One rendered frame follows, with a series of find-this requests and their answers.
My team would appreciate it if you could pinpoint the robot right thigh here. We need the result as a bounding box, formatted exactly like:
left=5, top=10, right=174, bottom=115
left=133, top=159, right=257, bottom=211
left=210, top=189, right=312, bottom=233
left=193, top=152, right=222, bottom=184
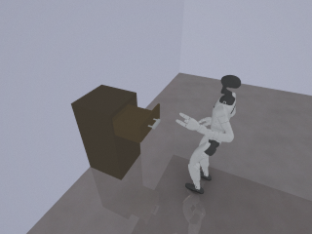
left=199, top=129, right=212, bottom=158

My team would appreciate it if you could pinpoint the right robot upper arm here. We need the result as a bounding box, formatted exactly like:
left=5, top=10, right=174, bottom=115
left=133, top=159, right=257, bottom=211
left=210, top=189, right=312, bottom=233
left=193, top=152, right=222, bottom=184
left=231, top=92, right=236, bottom=117

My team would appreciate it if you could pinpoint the left robot hand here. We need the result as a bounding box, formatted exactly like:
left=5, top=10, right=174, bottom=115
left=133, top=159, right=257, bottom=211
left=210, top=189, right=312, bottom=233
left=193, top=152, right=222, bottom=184
left=176, top=112, right=200, bottom=131

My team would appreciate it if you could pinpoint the drawer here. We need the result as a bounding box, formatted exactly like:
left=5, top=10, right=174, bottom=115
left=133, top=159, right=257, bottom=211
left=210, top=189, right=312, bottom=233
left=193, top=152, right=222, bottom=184
left=112, top=103, right=160, bottom=143

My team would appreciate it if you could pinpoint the robot left thigh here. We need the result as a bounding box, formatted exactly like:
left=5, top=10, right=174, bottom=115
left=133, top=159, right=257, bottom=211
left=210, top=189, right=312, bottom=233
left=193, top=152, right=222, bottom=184
left=189, top=141, right=217, bottom=171

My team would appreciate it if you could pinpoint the handle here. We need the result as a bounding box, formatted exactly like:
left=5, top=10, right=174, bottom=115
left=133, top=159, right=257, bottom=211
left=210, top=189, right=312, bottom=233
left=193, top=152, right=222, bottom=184
left=148, top=118, right=161, bottom=130

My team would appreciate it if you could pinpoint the left robot upper arm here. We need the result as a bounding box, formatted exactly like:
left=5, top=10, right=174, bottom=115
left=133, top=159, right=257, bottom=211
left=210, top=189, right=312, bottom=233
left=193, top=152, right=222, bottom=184
left=214, top=104, right=234, bottom=142

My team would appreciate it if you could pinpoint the right robot hand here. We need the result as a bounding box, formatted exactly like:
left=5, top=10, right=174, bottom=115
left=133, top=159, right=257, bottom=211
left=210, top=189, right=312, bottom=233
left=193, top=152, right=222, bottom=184
left=198, top=117, right=212, bottom=127

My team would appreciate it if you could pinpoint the cabinet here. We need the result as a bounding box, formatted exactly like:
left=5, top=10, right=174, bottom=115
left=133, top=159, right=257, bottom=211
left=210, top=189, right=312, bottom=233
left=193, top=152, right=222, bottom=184
left=71, top=85, right=141, bottom=180

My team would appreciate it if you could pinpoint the robot thigh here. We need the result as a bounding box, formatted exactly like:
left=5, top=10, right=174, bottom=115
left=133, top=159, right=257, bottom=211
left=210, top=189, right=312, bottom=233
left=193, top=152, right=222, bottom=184
left=199, top=129, right=212, bottom=158
left=189, top=141, right=217, bottom=171

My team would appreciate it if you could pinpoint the left robot forearm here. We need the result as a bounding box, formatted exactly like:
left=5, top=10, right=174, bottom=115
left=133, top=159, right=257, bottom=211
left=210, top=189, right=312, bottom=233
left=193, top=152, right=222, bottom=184
left=197, top=124, right=233, bottom=142

